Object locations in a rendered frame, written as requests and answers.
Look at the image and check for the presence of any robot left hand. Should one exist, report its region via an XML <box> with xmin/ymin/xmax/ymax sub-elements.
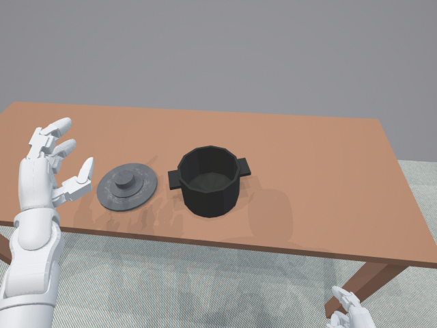
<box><xmin>18</xmin><ymin>118</ymin><xmax>94</xmax><ymax>212</ymax></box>

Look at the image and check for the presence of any robot right hand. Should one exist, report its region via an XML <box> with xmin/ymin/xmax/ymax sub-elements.
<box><xmin>326</xmin><ymin>286</ymin><xmax>376</xmax><ymax>328</ymax></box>

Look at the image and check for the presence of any lid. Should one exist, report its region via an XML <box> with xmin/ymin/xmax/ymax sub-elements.
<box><xmin>96</xmin><ymin>163</ymin><xmax>158</xmax><ymax>212</ymax></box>

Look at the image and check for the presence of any knob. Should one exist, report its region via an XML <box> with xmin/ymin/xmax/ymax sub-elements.
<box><xmin>114</xmin><ymin>169</ymin><xmax>135</xmax><ymax>189</ymax></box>

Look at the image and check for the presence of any pot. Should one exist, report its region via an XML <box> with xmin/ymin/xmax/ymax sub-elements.
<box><xmin>168</xmin><ymin>146</ymin><xmax>251</xmax><ymax>218</ymax></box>

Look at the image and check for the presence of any left robot forearm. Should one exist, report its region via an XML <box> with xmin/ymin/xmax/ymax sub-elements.
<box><xmin>0</xmin><ymin>208</ymin><xmax>65</xmax><ymax>328</ymax></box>

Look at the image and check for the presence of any table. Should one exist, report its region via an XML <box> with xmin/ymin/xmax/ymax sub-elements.
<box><xmin>0</xmin><ymin>102</ymin><xmax>437</xmax><ymax>319</ymax></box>

